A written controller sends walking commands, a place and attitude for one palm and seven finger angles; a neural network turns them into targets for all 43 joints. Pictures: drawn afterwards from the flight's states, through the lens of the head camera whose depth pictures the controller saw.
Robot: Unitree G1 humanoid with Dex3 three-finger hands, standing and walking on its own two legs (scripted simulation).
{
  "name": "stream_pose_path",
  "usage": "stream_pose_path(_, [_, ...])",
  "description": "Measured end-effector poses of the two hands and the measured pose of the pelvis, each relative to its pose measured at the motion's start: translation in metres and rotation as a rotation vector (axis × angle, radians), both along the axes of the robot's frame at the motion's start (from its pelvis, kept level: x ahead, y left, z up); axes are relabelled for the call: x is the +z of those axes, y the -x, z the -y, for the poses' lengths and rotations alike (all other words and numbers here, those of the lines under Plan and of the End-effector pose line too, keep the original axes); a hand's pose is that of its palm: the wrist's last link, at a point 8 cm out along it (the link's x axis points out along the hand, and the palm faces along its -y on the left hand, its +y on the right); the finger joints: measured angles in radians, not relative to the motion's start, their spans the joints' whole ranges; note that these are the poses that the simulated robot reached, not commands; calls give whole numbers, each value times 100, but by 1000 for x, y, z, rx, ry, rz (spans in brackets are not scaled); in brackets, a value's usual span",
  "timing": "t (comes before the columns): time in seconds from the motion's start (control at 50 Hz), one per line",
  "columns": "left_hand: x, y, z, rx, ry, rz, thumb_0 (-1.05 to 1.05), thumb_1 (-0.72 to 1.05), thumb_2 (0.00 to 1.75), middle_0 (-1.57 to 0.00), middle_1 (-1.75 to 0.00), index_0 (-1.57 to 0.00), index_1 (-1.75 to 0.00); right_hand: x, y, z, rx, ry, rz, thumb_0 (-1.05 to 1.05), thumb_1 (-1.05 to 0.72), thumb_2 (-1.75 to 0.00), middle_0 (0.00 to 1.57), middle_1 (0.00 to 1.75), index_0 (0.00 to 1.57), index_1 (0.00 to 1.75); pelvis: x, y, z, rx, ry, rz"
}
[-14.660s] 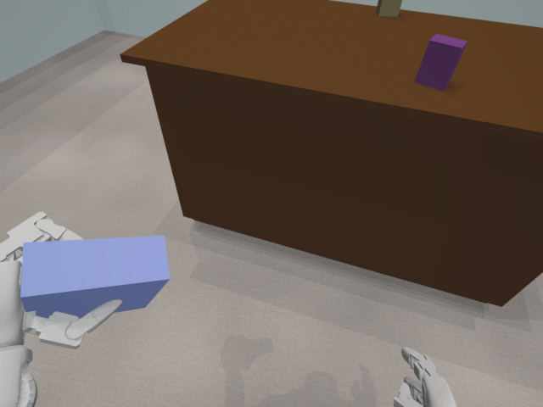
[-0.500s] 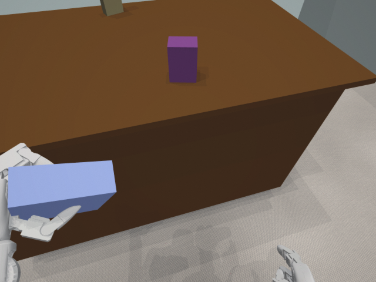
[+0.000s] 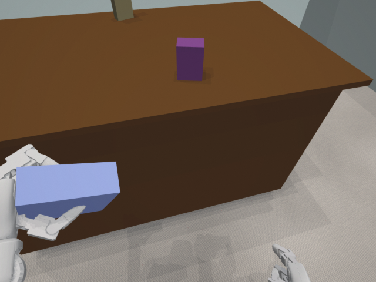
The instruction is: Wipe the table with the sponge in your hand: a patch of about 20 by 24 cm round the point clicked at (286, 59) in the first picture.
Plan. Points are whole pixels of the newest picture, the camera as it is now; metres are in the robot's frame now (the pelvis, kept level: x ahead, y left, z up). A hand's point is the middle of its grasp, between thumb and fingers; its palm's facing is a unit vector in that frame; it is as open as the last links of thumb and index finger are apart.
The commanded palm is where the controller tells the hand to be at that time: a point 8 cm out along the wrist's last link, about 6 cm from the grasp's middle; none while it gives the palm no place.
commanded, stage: come to a stop and stand still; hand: left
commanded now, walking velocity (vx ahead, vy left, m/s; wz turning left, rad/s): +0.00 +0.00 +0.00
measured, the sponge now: (82, 191) +0.23 +0.20 +0.14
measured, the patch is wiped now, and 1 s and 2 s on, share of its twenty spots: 0.00 0.00 0.00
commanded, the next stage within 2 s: look again from close up in 0.16 s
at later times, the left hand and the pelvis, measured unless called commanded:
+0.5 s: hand (45, 170) +0.25 +0.26 +0.16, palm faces +0.35 -0.85 -0.39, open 9.1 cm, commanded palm +0.19 +0.30 +0.18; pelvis +0.02 +0.02 +0.01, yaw -1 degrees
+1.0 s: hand (38, 141) +0.31 +0.30 +0.16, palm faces +0.37 -0.86 -0.36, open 9.1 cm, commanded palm +0.25 +0.34 +0.18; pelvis +0.08 +0.06 -0.01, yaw -2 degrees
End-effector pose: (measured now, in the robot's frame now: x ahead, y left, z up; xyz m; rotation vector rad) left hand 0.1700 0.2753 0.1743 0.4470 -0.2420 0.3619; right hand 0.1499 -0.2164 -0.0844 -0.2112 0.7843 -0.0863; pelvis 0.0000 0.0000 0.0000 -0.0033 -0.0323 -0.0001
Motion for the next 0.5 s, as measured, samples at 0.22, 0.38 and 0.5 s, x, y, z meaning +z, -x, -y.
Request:
stream_pose_path(0.22, [2,-7,-10,11,-49,-25,-1,-43,104,-83,-135,-85,-135,-2,10,2,-21,4,-25,1,-91,-90,20,30,21,30,3,-3,-4,-2,-7,-13])
stream_pose_path(0.38, [29,-36,-48,37,-122,120,-1,-43,104,-83,-135,-85,-135,3,1,0,27,11,-1,1,-91,-90,20,30,20,30,3,-5,-5,-4,4,-18])
stream_pose_path(0.5, [2,-40,-28,-59,-29,22,-1,-43,104,-83,-136,-85,-135,18,-17,-8,4,4,88,1,-91,-90,20,30,20,30,6,-22,-22,-16,-7,-24])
